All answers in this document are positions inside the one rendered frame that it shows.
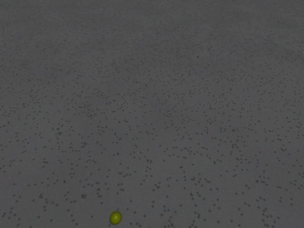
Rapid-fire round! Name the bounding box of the ball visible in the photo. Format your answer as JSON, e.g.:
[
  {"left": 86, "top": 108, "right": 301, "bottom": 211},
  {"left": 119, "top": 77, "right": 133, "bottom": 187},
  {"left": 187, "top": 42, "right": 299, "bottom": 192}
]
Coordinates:
[{"left": 110, "top": 211, "right": 122, "bottom": 224}]

